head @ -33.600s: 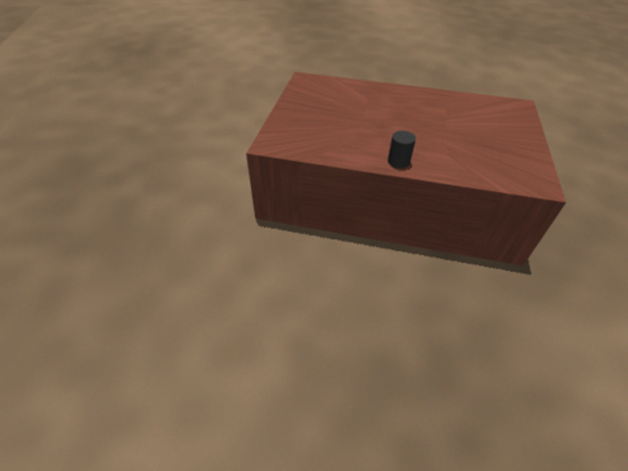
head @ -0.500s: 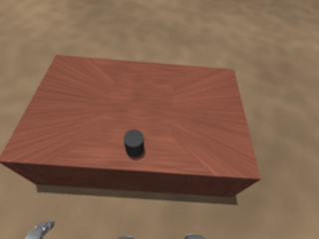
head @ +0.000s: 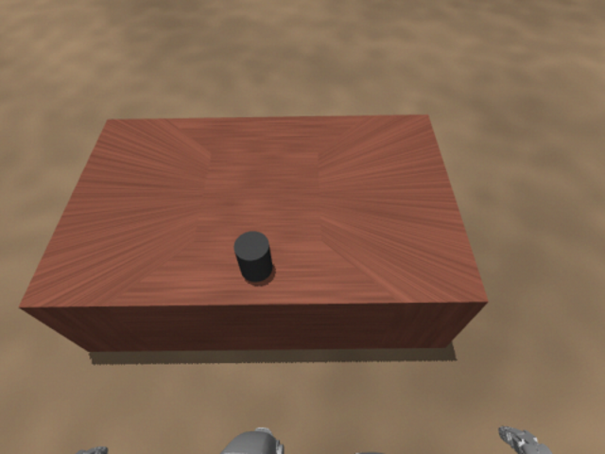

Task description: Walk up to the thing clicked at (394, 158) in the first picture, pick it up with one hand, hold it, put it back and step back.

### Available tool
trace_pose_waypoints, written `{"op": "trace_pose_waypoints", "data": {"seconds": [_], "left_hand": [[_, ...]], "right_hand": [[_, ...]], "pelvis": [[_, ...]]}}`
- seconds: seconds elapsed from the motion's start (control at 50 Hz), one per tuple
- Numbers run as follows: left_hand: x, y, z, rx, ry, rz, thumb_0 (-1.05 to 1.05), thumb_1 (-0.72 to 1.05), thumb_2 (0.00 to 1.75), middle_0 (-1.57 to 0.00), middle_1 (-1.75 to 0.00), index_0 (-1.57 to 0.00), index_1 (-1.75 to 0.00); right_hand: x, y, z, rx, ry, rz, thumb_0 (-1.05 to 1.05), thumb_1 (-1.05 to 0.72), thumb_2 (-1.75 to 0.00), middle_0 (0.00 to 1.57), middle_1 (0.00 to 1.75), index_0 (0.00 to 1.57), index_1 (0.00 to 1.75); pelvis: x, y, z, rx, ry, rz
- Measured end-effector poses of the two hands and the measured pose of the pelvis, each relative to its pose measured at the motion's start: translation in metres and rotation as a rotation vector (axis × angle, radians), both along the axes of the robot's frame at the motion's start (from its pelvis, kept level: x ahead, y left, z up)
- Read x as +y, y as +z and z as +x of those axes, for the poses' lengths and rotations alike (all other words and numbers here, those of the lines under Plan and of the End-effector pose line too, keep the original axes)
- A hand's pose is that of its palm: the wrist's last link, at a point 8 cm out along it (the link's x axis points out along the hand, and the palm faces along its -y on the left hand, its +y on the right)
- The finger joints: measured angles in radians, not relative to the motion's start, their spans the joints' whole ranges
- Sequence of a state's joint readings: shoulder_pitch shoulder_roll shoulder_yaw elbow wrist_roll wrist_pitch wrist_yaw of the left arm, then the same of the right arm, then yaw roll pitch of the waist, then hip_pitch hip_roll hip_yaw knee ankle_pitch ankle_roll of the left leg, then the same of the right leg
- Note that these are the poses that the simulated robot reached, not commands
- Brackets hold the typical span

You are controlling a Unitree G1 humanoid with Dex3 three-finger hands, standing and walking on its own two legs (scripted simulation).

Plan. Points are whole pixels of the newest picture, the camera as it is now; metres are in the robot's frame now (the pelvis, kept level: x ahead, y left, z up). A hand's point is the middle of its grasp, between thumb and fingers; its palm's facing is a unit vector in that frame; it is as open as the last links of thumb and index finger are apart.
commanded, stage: step back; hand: left
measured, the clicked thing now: (254, 257) +0.59 +0.14 -0.34
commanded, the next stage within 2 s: none
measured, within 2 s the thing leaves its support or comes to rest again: neither
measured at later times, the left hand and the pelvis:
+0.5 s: hand out of the picture -0.02 +0.29 -0.14, palm faces +0.07 -0.94 -0.34, open 7.4 cm; pelvis -0.12 +0.02 +0.01, yaw +3 degrees
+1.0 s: hand out of the picture -0.18 +0.26 -0.12, palm faces +0.02 -0.90 -0.44, open 7.4 cm; pelvis -0.28 -0.02 +0.01, yaw +3 degrees
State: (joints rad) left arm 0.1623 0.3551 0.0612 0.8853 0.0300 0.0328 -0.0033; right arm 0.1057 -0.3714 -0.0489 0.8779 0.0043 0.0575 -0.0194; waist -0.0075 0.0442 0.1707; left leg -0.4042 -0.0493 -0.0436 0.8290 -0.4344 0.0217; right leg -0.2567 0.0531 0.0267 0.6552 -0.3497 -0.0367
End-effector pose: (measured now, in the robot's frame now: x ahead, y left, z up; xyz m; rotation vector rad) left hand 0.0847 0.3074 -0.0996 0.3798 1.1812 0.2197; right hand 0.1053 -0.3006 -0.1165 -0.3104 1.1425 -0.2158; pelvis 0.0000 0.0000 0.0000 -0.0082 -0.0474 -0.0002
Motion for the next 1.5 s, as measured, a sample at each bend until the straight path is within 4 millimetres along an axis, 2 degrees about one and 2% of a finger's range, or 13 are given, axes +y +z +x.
{"op": "trace_pose_waypoints", "data": {"seconds": [0.18,0.32,0.48,0.6,0.7,0.78,0.86,0.98,1.1,1.2,1.32,1.42,1.5], "left_hand": [[0.000,0.019,-0.024,-0.070,0.017,0.006,0.01,0.90,0.90,-0.20,-0.30,-0.21,-0.30],[0.021,-0.003,-0.049,-0.134,0.027,-0.028,0.01,0.90,0.90,-0.20,-0.30,-0.21,-0.30],[0.028,-0.008,-0.111,-0.072,0.084,-0.065,0.01,0.90,0.90,-0.20,-0.30,-0.20,-0.30],[0.026,-0.011,-0.165,0.003,0.070,-0.040,0.01,0.90,0.90,-0.20,-0.30,-0.20,-0.30],[0.013,-0.015,-0.203,0.034,0.037,-0.008,0.01,0.90,0.90,-0.20,-0.30,-0.20,-0.30],[-0.008,-0.005,-0.238,0.029,0.036,-0.004,0.01,0.90,0.90,-0.20,-0.30,-0.20,-0.30],[-0.016,0.012,-0.265,0.021,0.049,0.006,0.01,0.90,0.90,-0.20,-0.30,-0.21,-0.30],[-0.010,0.021,-0.273,-0.053,0.029,0.038,0.01,0.90,0.90,-0.21,-0.30,-0.21,-0.30],[0.002,0.000,-0.290,-0.141,0.038,0.011,0.01,0.90,0.90,-0.20,-0.30,-0.20,-0.30],[-0.009,-0.004,-0.329,-0.097,0.062,-0.042,0.01,0.90,0.90,-0.20,-0.30,-0.20,-0.30],[-0.023,-0.010,-0.391,-0.026,0.054,-0.054,0.01,0.90,0.90,-0.20,-0.30,-0.20,-0.30],[-0.037,-0.018,-0.443,0.030,0.029,-0.018,0.01,0.90,0.90,-0.20,-0.30,-0.20,-0.30],[-0.056,-0.009,-0.491,0.048,0.044,-0.006,0.01,0.90,0.90,-0.20,-0.30,-0.20,-0.30]], "right_hand": [[-0.010,0.011,-0.049,0.074,0.044,-0.041,0.01,-0.90,-0.90,0.21,0.30,0.20,0.30],[0.008,0.009,-0.089,0.104,0.089,-0.088,0.01,-0.90,-0.90,0.21,0.30,0.20,0.30],[0.027,0.036,-0.122,0.063,0.109,-0.084,0.01,-0.90,-0.90,0.21,0.30,0.20,0.30],[0.019,0.040,-0.128,-0.036,0.111,-0.091,0.01,-0.90,-0.90,0.21,0.30,0.20,0.31],[-0.002,0.025,-0.149,-0.094,0.104,-0.072,0.01,-0.90,-0.90,0.21,0.30,0.20,0.31],[-0.019,0.010,-0.181,-0.079,0.063,-0.044,0.01,-0.90,-0.90,0.21,0.30,0.20,0.30],[-0.025,0.011,-0.221,-0.028,0.038,-0.018,0.01,-0.90,-0.90,0.21,0.30,0.20,0.30],[-0.027,0.005,-0.286,0.066,0.051,-0.036,0.01,-0.90,-0.90,0.21,0.30,0.20,0.30],[-0.013,0.002,-0.341,0.129,0.088,-0.062,0.01,-0.90,-0.90,0.21,0.30,0.20,0.30],[-0.012,0.022,-0.371,0.108,0.098,-0.069,0.01,-0.90,-0.90,0.21,0.30,0.20,0.30],[-0.029,0.036,-0.378,0.005,0.105,-0.098,0.01,-0.90,-0.90,0.21,0.30,0.20,0.31],[-0.054,0.025,-0.390,-0.077,0.117,-0.091,0.01,-0.90,-0.90,0.21,0.30,0.20,0.31],[-0.069,0.012,-0.418,-0.075,0.092,-0.063,0.01,-0.90,-0.90,0.21,0.30,0.20,0.30]], "pelvis": [[0.004,0.013,-0.037,0.040,0.029,0.031],[0.020,-0.003,-0.079,0.017,0.087,0.018],[0.022,0.012,-0.115,0.020,0.066,-0.020],[0.014,0.010,-0.152,0.023,0.024,-0.018],[-0.002,-0.004,-0.188,0.014,-0.011,0.008],[-0.013,-0.005,-0.215,-0.008,0.012,-0.021],[-0.017,0.006,-0.233,0.006,-0.003,0.045],[-0.017,0.007,-0.270,0.032,0.040,0.035],[-0.013,-0.005,-0.319,0.003,0.081,0.052],[-0.016,0.006,-0.348,0.005,0.081,-0.003],[-0.029,0.009,-0.388,0.026,0.034,-0.010],[-0.048,-0.005,-0.431,0.026,-0.007,0.010],[-0.061,-0.006,-0.463,0.002,0.019,-0.024]]}}
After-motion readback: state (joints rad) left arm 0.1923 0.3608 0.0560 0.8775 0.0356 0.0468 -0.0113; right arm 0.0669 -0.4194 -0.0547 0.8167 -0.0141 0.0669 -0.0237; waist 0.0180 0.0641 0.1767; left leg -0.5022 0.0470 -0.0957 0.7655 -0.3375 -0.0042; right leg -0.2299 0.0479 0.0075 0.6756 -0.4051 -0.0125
